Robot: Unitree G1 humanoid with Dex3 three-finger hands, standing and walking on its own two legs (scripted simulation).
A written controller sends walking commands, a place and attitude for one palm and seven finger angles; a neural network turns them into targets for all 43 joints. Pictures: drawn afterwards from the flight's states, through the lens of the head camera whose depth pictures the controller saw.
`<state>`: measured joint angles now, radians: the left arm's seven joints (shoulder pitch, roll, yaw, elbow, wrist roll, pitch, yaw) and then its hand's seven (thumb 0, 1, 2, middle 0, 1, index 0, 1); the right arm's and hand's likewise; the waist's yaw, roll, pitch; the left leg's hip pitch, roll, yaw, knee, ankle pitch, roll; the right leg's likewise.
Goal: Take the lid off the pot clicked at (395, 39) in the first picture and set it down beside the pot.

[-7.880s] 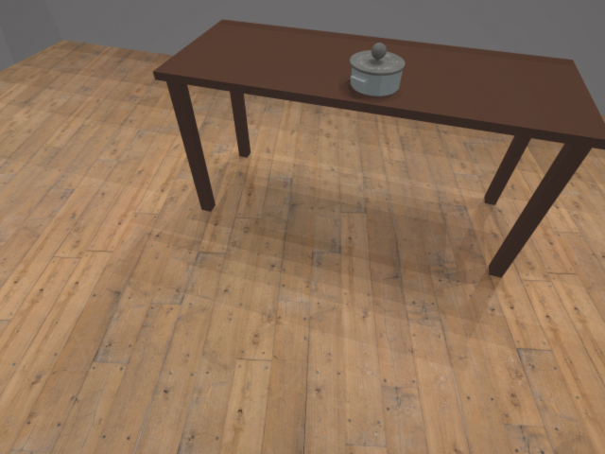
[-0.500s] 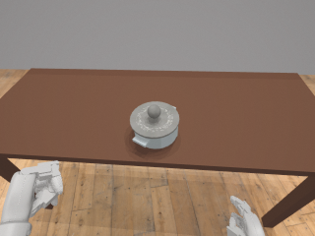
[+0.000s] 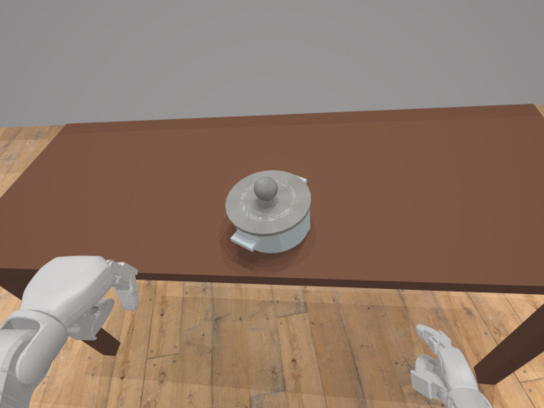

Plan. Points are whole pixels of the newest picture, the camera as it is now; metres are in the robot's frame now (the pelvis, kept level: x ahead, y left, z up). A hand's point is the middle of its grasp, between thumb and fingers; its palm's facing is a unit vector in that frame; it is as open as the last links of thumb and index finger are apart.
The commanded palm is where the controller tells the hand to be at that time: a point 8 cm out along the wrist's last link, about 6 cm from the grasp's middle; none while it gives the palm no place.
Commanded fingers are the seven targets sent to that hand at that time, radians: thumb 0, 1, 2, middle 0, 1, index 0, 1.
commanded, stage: reach forward and open the fingers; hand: left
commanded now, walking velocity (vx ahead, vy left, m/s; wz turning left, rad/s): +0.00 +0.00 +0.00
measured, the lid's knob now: (265, 188) +0.50 +0.09 +0.02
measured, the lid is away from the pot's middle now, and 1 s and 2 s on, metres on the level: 0.00 0.00 0.00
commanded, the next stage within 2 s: move the open hand above the knob in 0.56 s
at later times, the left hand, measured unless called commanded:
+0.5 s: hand (107, 268) +0.26 +0.26 +0.11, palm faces -0.16 -0.01 -0.99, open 10.1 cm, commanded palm +0.24 +0.26 +0.17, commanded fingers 0.00 -0.31 1.39 -0.81 -0.08 -0.81 -0.08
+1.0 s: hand (154, 236) +0.32 +0.22 +0.11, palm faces -0.21 -0.05 -0.98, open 10.4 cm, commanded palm +0.31 +0.22 +0.17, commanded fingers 0.00 -0.33 1.43 -0.81 -0.08 -0.81 -0.08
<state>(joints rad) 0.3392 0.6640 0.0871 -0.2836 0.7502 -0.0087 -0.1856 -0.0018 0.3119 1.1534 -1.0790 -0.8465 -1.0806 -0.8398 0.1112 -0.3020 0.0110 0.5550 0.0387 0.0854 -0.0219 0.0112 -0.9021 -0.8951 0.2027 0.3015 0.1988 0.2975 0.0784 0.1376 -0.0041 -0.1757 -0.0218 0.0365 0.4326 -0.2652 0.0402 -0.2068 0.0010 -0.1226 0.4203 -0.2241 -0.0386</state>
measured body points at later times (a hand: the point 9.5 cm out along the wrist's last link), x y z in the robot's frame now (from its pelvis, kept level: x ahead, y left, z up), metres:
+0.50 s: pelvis -0.02 +0.02 +0.00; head -0.01 -0.03 +0.45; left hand +0.26 +0.26 +0.17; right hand +0.18 -0.20 -0.11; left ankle -0.02 +0.09 -0.74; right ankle +0.00 -0.09 -0.74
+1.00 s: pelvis -0.01 +0.03 +0.00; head +0.00 -0.02 +0.45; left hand +0.32 +0.22 +0.16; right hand +0.19 -0.19 -0.11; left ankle -0.02 +0.09 -0.74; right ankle +0.00 -0.09 -0.74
